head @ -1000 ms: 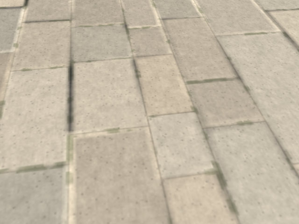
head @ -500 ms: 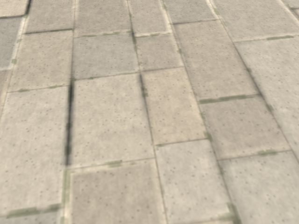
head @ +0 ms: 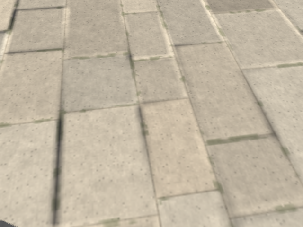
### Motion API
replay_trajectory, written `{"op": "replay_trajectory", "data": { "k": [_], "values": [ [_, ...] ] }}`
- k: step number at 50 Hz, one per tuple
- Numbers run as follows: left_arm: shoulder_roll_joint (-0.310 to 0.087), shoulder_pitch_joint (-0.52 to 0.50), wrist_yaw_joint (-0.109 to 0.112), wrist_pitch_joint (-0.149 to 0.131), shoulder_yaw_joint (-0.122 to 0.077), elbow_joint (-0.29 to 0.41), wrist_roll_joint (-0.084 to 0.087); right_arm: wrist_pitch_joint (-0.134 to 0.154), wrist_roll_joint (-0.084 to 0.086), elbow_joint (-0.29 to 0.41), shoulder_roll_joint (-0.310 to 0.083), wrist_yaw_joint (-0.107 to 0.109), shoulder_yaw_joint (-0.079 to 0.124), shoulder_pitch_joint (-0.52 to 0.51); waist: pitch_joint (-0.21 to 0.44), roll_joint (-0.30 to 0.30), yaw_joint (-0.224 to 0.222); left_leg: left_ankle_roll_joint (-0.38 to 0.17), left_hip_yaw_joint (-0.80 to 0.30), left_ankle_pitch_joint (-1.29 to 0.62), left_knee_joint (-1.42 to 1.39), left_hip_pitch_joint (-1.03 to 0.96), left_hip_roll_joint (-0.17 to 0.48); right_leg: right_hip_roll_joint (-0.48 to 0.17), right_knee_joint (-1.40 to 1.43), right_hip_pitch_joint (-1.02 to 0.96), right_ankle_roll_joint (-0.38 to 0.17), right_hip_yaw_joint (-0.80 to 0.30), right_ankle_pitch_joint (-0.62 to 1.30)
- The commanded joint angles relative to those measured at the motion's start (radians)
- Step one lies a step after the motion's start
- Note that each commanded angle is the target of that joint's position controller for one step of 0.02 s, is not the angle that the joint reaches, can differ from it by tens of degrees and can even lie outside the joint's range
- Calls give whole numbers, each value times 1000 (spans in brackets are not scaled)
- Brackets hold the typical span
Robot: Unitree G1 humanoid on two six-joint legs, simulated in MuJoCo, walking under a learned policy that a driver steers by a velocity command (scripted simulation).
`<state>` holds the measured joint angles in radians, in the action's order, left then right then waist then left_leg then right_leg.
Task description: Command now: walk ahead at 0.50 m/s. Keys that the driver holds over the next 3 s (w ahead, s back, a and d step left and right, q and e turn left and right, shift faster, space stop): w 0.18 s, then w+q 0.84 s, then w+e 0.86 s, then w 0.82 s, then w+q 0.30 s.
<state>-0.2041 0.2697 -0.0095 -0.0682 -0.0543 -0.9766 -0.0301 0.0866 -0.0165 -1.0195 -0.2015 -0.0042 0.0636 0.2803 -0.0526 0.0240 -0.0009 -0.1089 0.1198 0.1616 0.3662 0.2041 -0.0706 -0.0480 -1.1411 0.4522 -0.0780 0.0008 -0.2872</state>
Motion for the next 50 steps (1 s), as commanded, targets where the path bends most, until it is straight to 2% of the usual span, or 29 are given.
{"op": "replay_trajectory", "data": {
  "k": [1,4,7,10,13,15,16,17,18,19,20,21,22,23,25,27,29,34,37,40,42,44,45,46,47,48,49,50],
  "values": [
    [-19,77,-14,24,-6,24,-11,27,5,10,-81,5,6,76,-1,-66,-37,-110,-255,-167,-236,-37,277,-52,48,99,25,-7,65],
    [-37,-71,-19,30,-6,76,-5,25,6,1,-87,3,2,129,-38,-72,-8,-103,-219,-186,-269,-73,259,-73,177,197,50,18,173],
    [-30,-185,-21,27,2,114,5,24,6,-7,-84,2,-4,179,-47,-79,22,-85,-178,-265,-265,-118,240,-59,340,202,61,47,255],
    [-26,-277,-20,23,8,144,8,24,5,-26,-84,6,-7,243,-52,-89,55,-83,-170,-334,-243,-191,248,-35,452,192,53,69,291],
    [-42,-339,-19,13,6,176,9,17,-4,-36,-99,14,-6,270,-61,-94,66,-100,-206,-411,-186,-282,278,-15,520,205,40,62,249],
    [-57,-330,-16,1,2,188,12,13,-9,-31,-120,20,1,247,-54,-101,46,-95,-225,-493,-134,-312,294,1,564,157,24,55,183],
    [-67,-285,-13,-6,-2,180,13,12,-11,-25,-129,21,4,220,-36,-105,18,-81,-222,-571,-87,-300,291,20,596,77,13,58,148],
    [-83,-196,-6,-13,-11,154,12,11,-9,-19,-140,20,8,196,7,-108,-22,-66,-215,-673,5,-279,275,52,629,-52,-1,70,122],
    [-107,-31,4,-25,-25,102,4,9,-2,-13,-139,16,8,172,95,-72,-94,-44,-182,-664,185,-216,227,62,696,-269,-21,75,174],
    [-182,143,19,-36,-47,73,-25,10,12,18,-103,12,-2,162,228,4,-151,-25,-150,-392,452,-24,168,-119,707,-541,-63,-104,103],
    [-293,195,16,-31,-73,74,-41,3,55,42,19,11,-24,291,374,238,-96,18,-70,300,803,325,4,-419,790,-817,-175,-542,33],
    [-225,124,12,-13,-62,93,-13,-7,26,32,-95,17,4,246,340,107,-85,1,-172,332,910,397,44,-397,863,-718,-170,-629,-65],
    [-150,18,11,-12,-40,109,-5,-11,17,51,-101,13,13,165,179,41,-46,-2,-182,239,909,422,94,-359,885,-566,-136,-463,-84],
    [-100,-33,8,-19,-26,113,-3,-12,15,62,-76,6,9,121,96,12,-30,1,-177,172,868,403,129,-314,925,-443,-109,-336,-6],
    [-59,-35,17,-30,-14,92,4,-36,-9,66,-54,-9,14,117,39,57,12,14,-169,129,812,346,163,-241,963,-321,-58,-161,110],
    [-56,13,20,-47,-13,72,12,-59,-14,77,-31,-21,14,110,40,56,26,22,-156,98,806,344,165,-232,977,-306,-54,-86,209],
    [-76,43,21,-58,-18,61,18,-72,-16,104,-26,-31,13,49,21,50,30,31,-145,38,788,409,177,-230,994,-316,-55,-18,267],
    [-81,104,22,-59,-15,42,11,-76,-13,178,-33,-52,3,-139,-30,42,7,49,-104,-129,582,492,177,-200,1005,-350,-51,123,371],
    [-106,141,27,-57,-18,33,12,-73,-15,220,-26,-62,-10,-247,-47,45,-19,39,-41,-176,411,446,160,-208,998,-389,-43,185,442],
    [-128,187,35,-44,-23,16,10,-71,-20,254,-38,-68,-12,-312,-58,45,-36,9,3,-117,319,430,140,-233,961,-490,-43,226,538],
    [-144,188,40,-31,-27,12,8,-71,-23,261,-52,-65,-6,-306,-41,59,-22,-23,35,-34,280,375,98,-240,880,-546,-37,261,756],
    [-178,179,44,-15,-36,13,6,-72,-26,244,-76,-54,6,-220,18,86,18,-63,67,76,263,261,29,-244,710,-584,-32,285,1025],
    [-193,173,42,-3,-40,18,7,-67,-25,219,-95,-48,18,-129,73,86,52,-87,68,108,229,164,-7,-244,558,-578,-31,287,1050],
    [-197,159,37,6,-41,30,11,-57,-32,174,-124,-37,36,16,153,46,118,-117,43,69,138,-38,-30,-229,331,-485,-7,302,924],
    [-157,156,33,6,-31,65,11,-51,-43,150,-219,-22,67,129,249,-60,157,-171,-222,167,103,-284,164,-194,31,-242,26,294,500],
    [-87,139,12,-5,-24,151,25,-62,-21,181,-317,-18,87,76,299,-277,81,-325,-796,158,-42,-520,408,51,-324,199,94,186,-257],
    [-156,0,7,-18,-32,183,14,-77,-6,182,-301,-11,82,98,244,-77,122,-302,-764,77,-105,-474,405,11,-327,312,85,7,-185],
    [-132,-29,3,-31,-24,196,27,-75,0,174,-257,-3,70,51,135,-48,87,-274,-625,-11,-106,-364,386,-34,-266,323,74,-8,-88]
  ]
}}
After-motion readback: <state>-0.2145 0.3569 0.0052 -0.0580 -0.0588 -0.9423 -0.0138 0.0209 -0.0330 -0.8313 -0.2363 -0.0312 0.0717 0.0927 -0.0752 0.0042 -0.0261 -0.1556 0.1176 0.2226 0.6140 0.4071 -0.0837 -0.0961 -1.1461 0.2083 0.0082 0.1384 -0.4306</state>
